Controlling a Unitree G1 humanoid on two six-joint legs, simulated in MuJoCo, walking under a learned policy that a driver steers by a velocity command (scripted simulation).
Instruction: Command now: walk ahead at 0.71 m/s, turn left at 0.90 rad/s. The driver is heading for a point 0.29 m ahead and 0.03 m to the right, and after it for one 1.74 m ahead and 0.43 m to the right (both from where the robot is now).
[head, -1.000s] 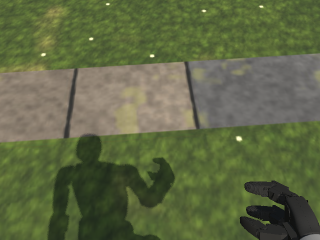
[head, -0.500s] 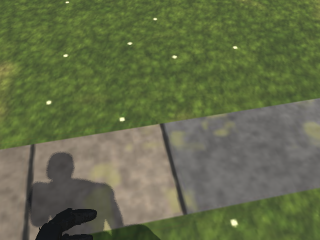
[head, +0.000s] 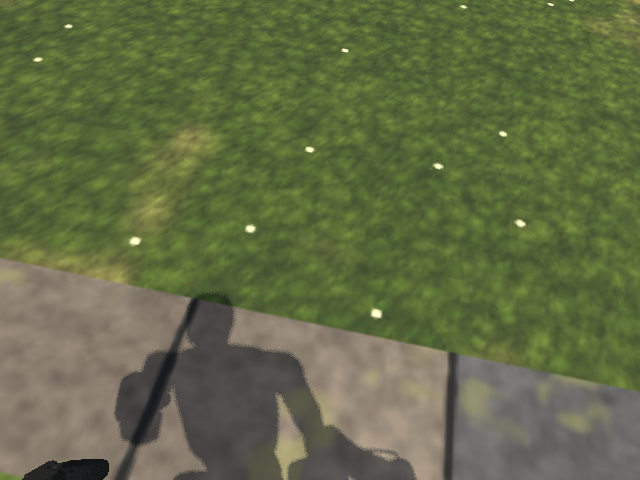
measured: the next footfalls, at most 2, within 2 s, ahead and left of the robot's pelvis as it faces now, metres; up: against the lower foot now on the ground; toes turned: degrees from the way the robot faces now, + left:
right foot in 0.40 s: +0.43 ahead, -0.04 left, +0.00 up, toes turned +2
left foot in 0.82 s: +0.53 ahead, +0.14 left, +0.00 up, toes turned -30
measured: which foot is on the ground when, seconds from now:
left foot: down 0.00-0.40, up 0.42-0.80, down 0.82-1.00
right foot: up 0.00-0.38, down 0.40-0.84, up 0.86-1.00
